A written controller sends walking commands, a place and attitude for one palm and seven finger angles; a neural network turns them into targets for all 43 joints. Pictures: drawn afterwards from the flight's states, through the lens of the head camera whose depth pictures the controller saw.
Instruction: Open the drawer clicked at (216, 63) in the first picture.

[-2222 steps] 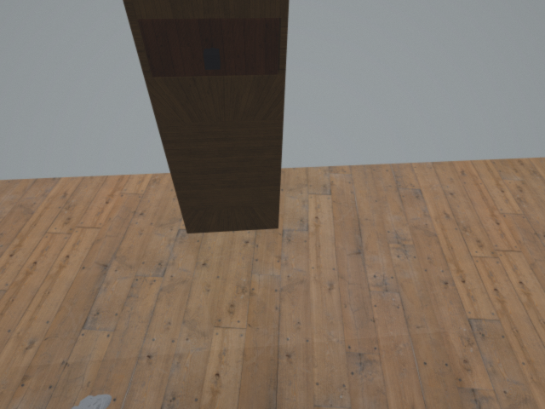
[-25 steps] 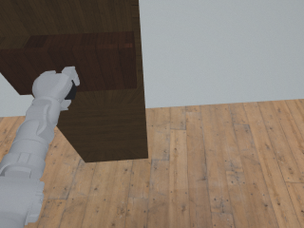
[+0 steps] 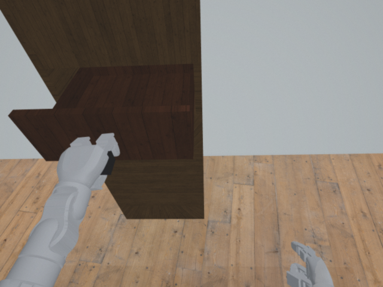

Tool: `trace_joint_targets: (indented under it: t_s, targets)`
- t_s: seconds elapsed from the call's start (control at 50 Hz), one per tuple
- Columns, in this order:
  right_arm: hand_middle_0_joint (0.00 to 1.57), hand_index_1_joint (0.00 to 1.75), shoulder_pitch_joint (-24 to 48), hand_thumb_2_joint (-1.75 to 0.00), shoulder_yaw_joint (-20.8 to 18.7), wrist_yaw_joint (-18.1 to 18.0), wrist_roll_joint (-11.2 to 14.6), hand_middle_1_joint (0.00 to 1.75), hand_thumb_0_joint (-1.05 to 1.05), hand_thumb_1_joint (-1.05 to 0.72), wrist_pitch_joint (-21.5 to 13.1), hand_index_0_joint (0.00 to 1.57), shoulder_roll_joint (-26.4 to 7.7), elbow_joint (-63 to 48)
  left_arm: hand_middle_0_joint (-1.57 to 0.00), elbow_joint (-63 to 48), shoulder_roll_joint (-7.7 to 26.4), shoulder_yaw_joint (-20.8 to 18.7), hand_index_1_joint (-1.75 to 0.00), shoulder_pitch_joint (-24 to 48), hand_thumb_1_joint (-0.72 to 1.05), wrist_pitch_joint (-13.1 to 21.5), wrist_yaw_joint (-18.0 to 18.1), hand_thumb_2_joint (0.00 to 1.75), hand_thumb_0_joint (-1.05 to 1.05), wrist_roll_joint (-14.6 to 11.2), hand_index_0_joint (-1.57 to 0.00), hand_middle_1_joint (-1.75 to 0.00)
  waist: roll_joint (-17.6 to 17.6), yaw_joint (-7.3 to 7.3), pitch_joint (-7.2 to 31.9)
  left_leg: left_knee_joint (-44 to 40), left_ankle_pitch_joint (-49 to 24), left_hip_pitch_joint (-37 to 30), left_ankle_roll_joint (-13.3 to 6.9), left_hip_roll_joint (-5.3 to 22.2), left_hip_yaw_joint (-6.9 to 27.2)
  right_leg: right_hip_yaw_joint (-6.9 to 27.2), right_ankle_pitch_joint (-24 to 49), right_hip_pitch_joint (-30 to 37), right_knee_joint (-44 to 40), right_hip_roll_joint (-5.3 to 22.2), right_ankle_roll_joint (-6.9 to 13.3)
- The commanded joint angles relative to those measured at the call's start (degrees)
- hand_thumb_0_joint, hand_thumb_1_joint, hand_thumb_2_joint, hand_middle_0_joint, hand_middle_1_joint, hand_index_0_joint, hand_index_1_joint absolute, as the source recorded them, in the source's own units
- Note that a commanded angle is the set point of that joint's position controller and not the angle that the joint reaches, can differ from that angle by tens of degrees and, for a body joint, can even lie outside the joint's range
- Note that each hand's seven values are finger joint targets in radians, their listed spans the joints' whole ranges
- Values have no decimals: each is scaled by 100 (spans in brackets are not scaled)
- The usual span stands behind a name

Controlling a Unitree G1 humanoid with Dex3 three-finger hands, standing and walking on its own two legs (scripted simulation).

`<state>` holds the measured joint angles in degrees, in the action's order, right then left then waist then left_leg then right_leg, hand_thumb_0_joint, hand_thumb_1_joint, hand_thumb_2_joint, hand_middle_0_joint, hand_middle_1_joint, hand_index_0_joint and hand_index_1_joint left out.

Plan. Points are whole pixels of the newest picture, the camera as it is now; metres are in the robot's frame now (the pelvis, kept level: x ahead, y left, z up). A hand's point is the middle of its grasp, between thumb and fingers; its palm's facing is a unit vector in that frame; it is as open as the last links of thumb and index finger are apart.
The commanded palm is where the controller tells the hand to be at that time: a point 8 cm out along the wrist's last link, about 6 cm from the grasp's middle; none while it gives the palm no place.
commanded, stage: pull the drawer open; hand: left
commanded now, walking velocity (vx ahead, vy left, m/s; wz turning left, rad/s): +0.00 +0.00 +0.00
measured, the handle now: (103, 153) +0.37 +0.22 +0.09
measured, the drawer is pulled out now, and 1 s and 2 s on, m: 0.18 0.30 0.30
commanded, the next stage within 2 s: open the thumb to release the handle in 0.76 s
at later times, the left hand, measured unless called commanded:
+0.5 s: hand (78, 229) +0.21 +0.22 +0.07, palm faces +0.02 -0.09 -1.00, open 7.6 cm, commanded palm +0.17 +0.23 +0.13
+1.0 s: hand (77, 230) +0.21 +0.22 +0.07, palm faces +0.07 -0.07 -0.99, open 7.8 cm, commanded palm +0.18 +0.24 +0.13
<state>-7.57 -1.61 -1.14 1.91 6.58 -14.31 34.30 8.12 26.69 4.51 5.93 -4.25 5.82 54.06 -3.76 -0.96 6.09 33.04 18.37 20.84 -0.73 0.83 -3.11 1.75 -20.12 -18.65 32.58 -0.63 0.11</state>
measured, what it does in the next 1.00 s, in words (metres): stands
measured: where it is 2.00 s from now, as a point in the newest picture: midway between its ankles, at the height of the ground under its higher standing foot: outside the picture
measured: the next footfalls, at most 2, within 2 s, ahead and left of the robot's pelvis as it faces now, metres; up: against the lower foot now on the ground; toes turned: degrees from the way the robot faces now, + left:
none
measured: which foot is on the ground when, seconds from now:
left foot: down 0.00-1.00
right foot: down 0.00-1.00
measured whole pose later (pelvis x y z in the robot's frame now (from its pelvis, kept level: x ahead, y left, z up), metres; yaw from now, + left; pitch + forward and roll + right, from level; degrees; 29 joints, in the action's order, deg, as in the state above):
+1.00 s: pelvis +0.00 -0.01 -0.01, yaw +1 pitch +6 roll +0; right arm -6.3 -2.1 -0.4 -0.6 4.9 -15.7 35.2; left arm -19.5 27.6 0.4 -25.7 -0.8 13.4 53.7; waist -4.9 -4.0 3.9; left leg 37.4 20.8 22.2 0.1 1.1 -1.9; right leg 0.7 -23.0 -19.7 37.1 -0.9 0.8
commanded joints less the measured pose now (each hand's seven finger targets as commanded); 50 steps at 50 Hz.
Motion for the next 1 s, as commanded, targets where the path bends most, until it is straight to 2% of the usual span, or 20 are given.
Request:
trace_joint_targets:
  t_s: [0.0,0.04,0.06,0.14,0.18,0.2,0.26,0.38,0.48,0.52,0.64,0.7,0.74,0.82,0.84,0.86,0.88,0.9,0.94,0.98]
  targets:
    - [20,30,592,-90,-127,-26,-29,30,0,-90,-265,20,-628,-832,-40,-1594,1049,-831,-135,445,90,-140,173,90,0,-45,-40,-135,215,-326,1252,-140,-3311,-1127,-112,-108,133,-333,2646,537,-182,-183,102]
    - [20,30,663,-90,-108,-31,-52,30,0,-90,-254,20,-635,-805,-40,-1746,1290,-1100,-135,94,90,-112,178,90,0,-65,-40,-135,252,-372,1212,-167,-3257,-1123,-105,-128,107,-298,2709,684,-249,-177,112]
    - [20,30,747,-90,-70,-34,-58,30,0,-90,-270,20,-579,-848,-40,-1804,1090,-913,-135,1,90,-120,163,90,0,-43,-40,-135,209,-379,1097,-168,-3133,-1100,-114,-161,96,-293,2695,627,-245,-162,97]
    - [20,30,847,-90,-48,-21,-106,30,0,-90,-285,20,-561,-823,-40,-2313,1218,-1093,-135,-425,90,-11,201,90,0,-36,-40,-135,94,-416,1135,-183,-3123,-1172,-88,-186,88,-261,2722,742,-298,-159,114]
    - [20,30,881,-90,-32,-14,-125,30,0,-90,-299,20,-513,-784,-40,-2386,1077,-996,-135,-422,90,12,231,90,0,-25,-40,-135,105,-379,917,-181,-3019,-1154,-74,-189,105,-295,2671,599,-299,-166,109]
    - [20,30,935,-90,-27,-6,-142,30,0,-90,-311,20,-512,-820,-40,-2578,1052,-1005,-135,-627,90,42,249,90,0,-18,-40,-135,-60,-440,1023,-171,-3062,-1195,-74,-202,98,-272,2709,642,-286,-160,115]
    - [20,30,995,-90,-4,23,-172,30,0,-90,-347,20,-487,-836,-40,-2829,927,-948,-135,-1095,90,96,281,90,0,-56,-40,-135,137,-433,1013,-162,-2919,-1172,-79,-217,106,-277,2733,683,-295,-133,94]
    - [20,30,1107,-90,1,-18,-217,30,0,-90,-407,20,-467,-821,-40,-3078,1137,-1318,-135,-1855,90,267,398,90,0,-144,-40,-135,376,-501,790,-195,-2315,-948,-92,-283,95,-172,2725,749,-335,-95,75]
    - [20,30,1145,-90,-8,-22,-229,30,0,-90,-472,20,-464,-827,-40,-3296,1265,-1631,-135,-2644,90,385,532,90,0,-195,-40,-135,285,-600,727,-169,-2092,-822,-69,-288,98,-99,2602,728,-302,-73,82]
    - [20,30,1158,-90,11,-8,-234,30,0,-90,-482,20,-466,-885,-40,-3526,1160,-1555,-135,-2823,90,403,588,90,0,-201,-40,-135,201,-581,678,-139,-2022,-781,-60,-286,92,-119,2545,638,-274,-58,69]
    - [20,30,1213,-90,14,64,-174,30,0,-90,-491,20,-579,-1070,-40,-4031,1208,-1788,-135,-4119,90,268,704,90,0,-319,-40,-135,49,-732,948,-72,-2325,-683,-9,-217,47,-22,2912,861,-123,-58,72]
    - [20,30,1155,-90,22,146,-161,30,0,-90,-495,20,-592,-1145,-40,-4371,998,-1637,-135,-4674,90,203,757,90,0,-353,-40,-135,54,-709,911,24,-2722,-630,-21,-148,21,-103,3260,779,16,-29,16]
    - [20,30,1180,-90,25,161,-141,30,0,-90,-469,20,-630,-1157,-40,-4398,1098,-1770,-135,-4847,90,128,809,90,0,-394,-40,-135,96,-684,819,61,-2757,-580,-14,-120,13,-70,3340,756,5,-38,11]
    - [20,30,1025,-90,-4,267,-139,30,0,-90,-469,20,-636,-1227,-40,-4692,954,-1678,-135,-5285,90,79,947,90,0,-310,-40,-135,-152,-653,895,190,-3236,-615,-12,-32,23,-166,3300,570,159,-54,-8]
    - [20,30,975,-90,0,155,-217,30,0,-90,-396,20,-662,-779,-40,-4147,1363,-1738,-135,-2343,90,130,1018,90,0,-51,-40,-135,84,-61,426,231,-2579,-562,-6,-142,146,-141,2804,4,107,-125,35]
    - [20,30,989,-90,-78,79,-269,30,0,-90,-449,20,-594,-912,-40,-4026,1407,-1893,-134,-2169,83,187,1099,87,0,23,-40,-134,-186,-334,607,214,-2409,-706,-29,-120,186,-145,2447,-33,103,-141,80]
    - [20,30,887,-90,-83,59,-276,30,0,-90,-470,20,-546,-849,-39,-3515,1272,-1827,-134,-2555,76,187,1138,84,0,100,-39,-134,-196,-300,457,210,-2343,-654,-27,-125,178,-227,2220,-134,98,-163,101]
    - [20,30,850,-90,-99,64,-259,30,0,-90,-492,20,-529,-881,-38,-3489,1143,-1770,-133,-2789,69,188,1152,81,0,137,-38,-133,-155,-398,743,248,-2542,-747,-29,-113,172,-275,2261,-83,151,-155,100]
    - [20,30,805,-90,-158,44,-232,30,0,-90,-484,20,-515,-872,-38,-3678,1109,-1692,-131,-2775,55,156,1113,75,0,63,-38,-131,-78,-446,1237,298,-2981,-985,-12,-115,179,-233,2682,210,162,-135,100]
    - [20,30,847,-90,-149,1,-229,30,0,-90,-452,20,-518,-816,-36,-3690,1144,-1592,-130,-2391,41,91,1069,69,0,2,-36,-130,103,-435,1365,301,-2909,-981,-9,-152,174,-208,2868,313,175,-102,71]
